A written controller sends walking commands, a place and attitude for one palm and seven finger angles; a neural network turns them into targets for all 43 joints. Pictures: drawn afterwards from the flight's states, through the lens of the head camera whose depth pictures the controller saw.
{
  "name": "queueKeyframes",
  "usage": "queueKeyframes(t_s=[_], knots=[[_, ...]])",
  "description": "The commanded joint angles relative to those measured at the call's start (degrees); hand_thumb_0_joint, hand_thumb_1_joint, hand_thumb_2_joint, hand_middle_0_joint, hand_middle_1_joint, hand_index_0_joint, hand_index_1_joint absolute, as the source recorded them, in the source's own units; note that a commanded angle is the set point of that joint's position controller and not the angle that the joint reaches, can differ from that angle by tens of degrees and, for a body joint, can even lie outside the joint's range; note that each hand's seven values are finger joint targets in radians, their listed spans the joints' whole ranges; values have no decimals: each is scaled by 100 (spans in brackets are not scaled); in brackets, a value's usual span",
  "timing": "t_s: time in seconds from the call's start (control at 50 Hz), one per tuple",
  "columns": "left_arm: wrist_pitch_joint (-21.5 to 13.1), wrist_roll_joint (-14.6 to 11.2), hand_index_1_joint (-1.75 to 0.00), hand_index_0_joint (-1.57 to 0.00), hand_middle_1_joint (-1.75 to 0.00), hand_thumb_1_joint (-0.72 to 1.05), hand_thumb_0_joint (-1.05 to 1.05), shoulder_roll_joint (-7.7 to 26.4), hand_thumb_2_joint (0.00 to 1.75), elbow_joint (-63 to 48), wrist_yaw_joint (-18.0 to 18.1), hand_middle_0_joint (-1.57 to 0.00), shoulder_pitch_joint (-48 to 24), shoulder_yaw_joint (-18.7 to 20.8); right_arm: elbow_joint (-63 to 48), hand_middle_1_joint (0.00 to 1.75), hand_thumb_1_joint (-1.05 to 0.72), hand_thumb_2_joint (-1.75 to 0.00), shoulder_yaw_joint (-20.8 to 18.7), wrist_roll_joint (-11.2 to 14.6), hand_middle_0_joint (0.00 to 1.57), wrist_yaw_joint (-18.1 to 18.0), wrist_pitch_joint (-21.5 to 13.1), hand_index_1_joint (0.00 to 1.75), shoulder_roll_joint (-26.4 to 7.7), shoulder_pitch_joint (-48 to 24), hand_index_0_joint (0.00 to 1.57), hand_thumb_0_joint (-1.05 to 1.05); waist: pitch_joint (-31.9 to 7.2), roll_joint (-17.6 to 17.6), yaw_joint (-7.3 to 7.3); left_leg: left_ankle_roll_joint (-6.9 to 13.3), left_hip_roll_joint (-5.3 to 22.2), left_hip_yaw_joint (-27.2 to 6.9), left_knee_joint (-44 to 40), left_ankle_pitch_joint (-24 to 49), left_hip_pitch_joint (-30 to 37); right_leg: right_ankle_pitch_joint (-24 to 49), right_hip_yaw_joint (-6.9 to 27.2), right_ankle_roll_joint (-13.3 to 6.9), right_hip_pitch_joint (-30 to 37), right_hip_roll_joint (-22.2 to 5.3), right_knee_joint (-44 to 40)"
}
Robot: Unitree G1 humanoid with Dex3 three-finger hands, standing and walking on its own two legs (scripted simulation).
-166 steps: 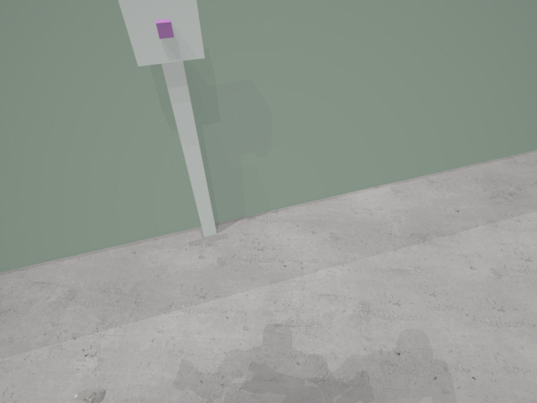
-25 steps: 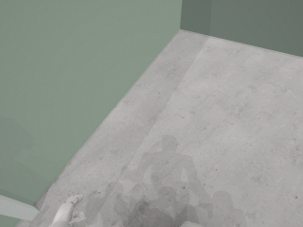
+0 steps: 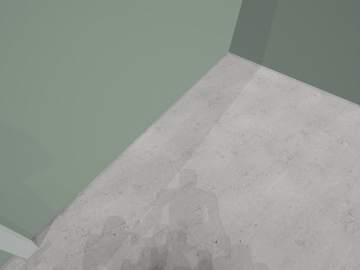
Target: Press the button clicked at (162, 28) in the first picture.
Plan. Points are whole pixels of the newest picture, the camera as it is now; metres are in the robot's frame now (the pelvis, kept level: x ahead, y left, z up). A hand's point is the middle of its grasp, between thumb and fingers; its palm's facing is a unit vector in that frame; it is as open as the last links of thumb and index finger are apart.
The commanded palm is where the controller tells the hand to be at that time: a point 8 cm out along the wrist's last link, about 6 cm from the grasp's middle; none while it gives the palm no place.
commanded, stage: turn to face it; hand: left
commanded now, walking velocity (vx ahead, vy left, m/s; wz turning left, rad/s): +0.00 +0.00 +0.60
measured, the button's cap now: out of the picture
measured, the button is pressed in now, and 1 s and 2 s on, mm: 0 0 0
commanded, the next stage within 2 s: take the last steps up to it in 1.42 s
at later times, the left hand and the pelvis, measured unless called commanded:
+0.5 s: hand out of the picture -0.02 +0.18 -0.16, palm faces +0.33 -0.91 -0.26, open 7.4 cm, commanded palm none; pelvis -0.03 -0.03 -0.01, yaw +20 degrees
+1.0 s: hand out of the picture -0.10 +0.26 -0.17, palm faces +0.60 -0.76 -0.25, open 7.4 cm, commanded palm none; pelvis -0.06 +0.02 +0.00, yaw +36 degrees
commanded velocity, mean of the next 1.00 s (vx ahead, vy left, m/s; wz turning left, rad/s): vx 0.00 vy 0.00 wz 0.60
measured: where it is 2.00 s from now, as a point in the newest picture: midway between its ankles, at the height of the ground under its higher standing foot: outside the picture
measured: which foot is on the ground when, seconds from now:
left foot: down 0.00-0.24, up 0.26-0.62, down 0.64-1.00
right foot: up 0.00-0.22, down 0.24-0.64, up 0.66-1.00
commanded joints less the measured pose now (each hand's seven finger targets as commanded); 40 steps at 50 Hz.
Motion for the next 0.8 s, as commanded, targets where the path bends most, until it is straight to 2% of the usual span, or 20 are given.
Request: queueKeyframes(t_s=[0.0,0.08,0.12,0.18,0.2,0.22,0.24,0.26,0.3,0.32,0.4,0.5,0.54,0.58,0.6,0.62,0.64,0.66,0.72,0.78], knots=[[-183,-42,-30,-20,-30,90,0,274,90,-636,-3,-20,-378,74,-336,30,-90,-90,-374,-23,20,-66,-70,30,-1330,353,20,0,-635,854,-151,793,1373,-1721,-697,2739,1254,-31,174,86,-636,-28,-308],[-183,-67,-30,-20,-30,90,0,324,90,-698,18,-20,-303,79,-480,30,-90,-90,-453,-34,20,-27,-10,30,-1446,173,20,0,-770,945,-134,781,1276,-2034,-618,2577,983,38,205,57,-178,87,-984],[-183,-90,-30,-20,-30,90,0,386,90,-710,34,-20,-96,86,-592,30,-90,-90,-483,-40,20,2,27,30,-1523,-54,20,0,-764,997,-25,713,1163,-2167,-579,2325,608,187,183,6,309,172,-1507],[-232,-79,-30,-20,-30,90,0,594,90,-644,65,-20,429,136,-762,30,-90,-90,-522,9,20,63,71,30,-1499,-377,20,0,-807,862,239,327,764,-2062,-284,1377,-218,1234,103,-50,1511,126,-3065],[-272,-31,-30,-20,-30,90,0,901,90,-645,98,-20,571,199,-820,30,-90,-90,-498,53,20,101,79,30,-1268,-343,20,0,-818,175,295,13,401,-1761,286,407,-1082,1168,708,-255,2307,-557,-3729],[-309,69,-30,-20,-30,90,0,1434,90,-728,130,-20,550,289,-990,30,-90,-90,-439,62,20,122,81,30,-903,-315,20,0,-602,-1510,332,-469,-429,-420,1679,-1366,-2143,992,2239,-853,2525,-2169,-4233],[-256,30,-30,-20,-30,90,0,1476,90,-866,107,-20,338,206,-1029,30,-90,-90,-490,-47,20,119,101,30,-1119,-424,20,0,-423,-1208,295,-468,-282,-366,2853,-1909,-1989,1226,2168,-1185,1594,-2590,-4193],[-268,24,-30,-20,-30,90,0,1294,90,-920,131,-20,125,245,-1024,30,-90,-90,-525,-40,20,145,205,30,-1147,-528,20,0,-264,-1256,196,-451,-142,-408,3546,-1748,-1849,1024,2035,-1149,1049,-2343,-4238],[-301,33,-30,-20,-30,90,0,968,90,-1006,94,-20,-320,101,-830,30,-90,-90,-500,-54,20,229,251,30,-1138,-467,20,0,301,-888,-52,-542,121,-214,4216,-1028,-1851,1572,965,-968,671,-1713,-3984],[-324,41,-30,-20,-30,90,0,907,90,-1024,81,-20,-301,67,-792,30,-90,-90,-475,-45,20,254,253,30,-1097,-401,20,0,247,-911,-74,-606,126,-87,4268,-858,-1834,2029,590,-900,808,-1543,-3828],[-335,65,-30,-20,-30,90,0,1071,90,-931,84,-20,221,83,-915,30,-90,-90,-403,-8,20,277,271,30,-1063,-825,20,0,119,-932,173,-740,197,217,3605,-994,-1702,2966,162,-958,1340,-1649,-3590],[-283,103,-30,-20,-30,90,0,1401,90,-850,60,-20,527,171,-1110,30,-90,-90,-304,44,20,296,201,30,-1019,-1274,20,0,-64,-1184,392,-663,177,639,2071,-1268,-1033,3774,-136,-998,1588,-1883,-3179],[-255,105,-30,-20,-30,90,0,1453,90,-845,45,-20,516,208,-1128,30,-90,-90,-292,52,20,287,151,30,-1033,-1129,20,0,-273,-1200,334,-579,94,789,1357,-1094,-650,3954,-294,-867,1683,-1867,-2863],[-214,38,-30,-20,-30,90,0,1396,90,-852,17,-20,437,224,-1039,30,-90,-90,-356,29,20,277,79,30,-1289,-614,20,0,-541,-772,33,-462,138,724,-59,55,538,3536,-708,-439,1158,-1718,-1900],[-190,-6,-30,-20,-30,90,0,1154,90,-991,-18,-20,519,211,-982,30,-90,-90,-499,-11,20,254,2,30,-1876,-190,20,0,-974,607,-189,-27,1144,-586,-446,1458,1773,2113,-944,-45,-2,-1249,-601],[-189,-17,-30,-20,-30,90,0,763,90,-1256,-50,-20,290,78,-930,30,-90,-90,-631,26,20,220,-9,30,-2447,225,20,0,-1064,2062,-383,813,2525,-2241,-510,3964,2169,-1280,-733,290,-1288,-599,622],[-94,30,-30,-20,-30,90,0,891,90,-1254,37,-20,-176,89,-720,30,-90,-90,-618,57,20,148,-17,30,-2302,498,20,0,-1092,1559,-550,895,2428,-2112,-533,3498,1736,-1141,-33,184,-1206,-624,1110],[-107,-3,-30,-20,-30,90,0,837,90,-1234,28,-20,-297,113,-805,30,-90,-90,-584,41,20,81,-20,30,-2188,222,20,0,-899,1363,-404,900,2219,-2029,-522,2914,1539,-775,95,183,-1421,-625,1338],[-121,17,-30,-20,-30,90,0,840,90,-937,-76,-20,-22,174,-1042,30,-90,-90,-410,1,20,55,-66,30,-1691,-652,20,0,-408,905,15,575,1435,-1229,-738,2147,724,303,144,223,-1021,-594,1225],[-106,22,-30,-20,-30,90,0,836,90,-859,-85,-20,149,179,-1048,30,-90,-90,-405,21,20,51,-95,30,-1645,-622,20,0,-594,807,54,586,1268,-1195,-811,2062,871,557,151,279,-873,-484,890]])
